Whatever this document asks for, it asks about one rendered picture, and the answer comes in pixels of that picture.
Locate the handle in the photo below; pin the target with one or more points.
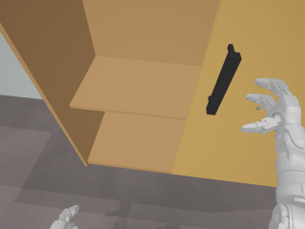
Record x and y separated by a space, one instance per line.
224 80

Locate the robot right hand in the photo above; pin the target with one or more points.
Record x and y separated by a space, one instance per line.
287 107

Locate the robot right upper arm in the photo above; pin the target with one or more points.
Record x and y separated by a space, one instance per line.
287 216

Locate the wardrobe door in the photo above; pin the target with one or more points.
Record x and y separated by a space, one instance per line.
270 37

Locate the robot right forearm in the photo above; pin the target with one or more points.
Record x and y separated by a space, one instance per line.
290 165

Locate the robot left hand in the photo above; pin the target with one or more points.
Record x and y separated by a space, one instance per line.
65 218

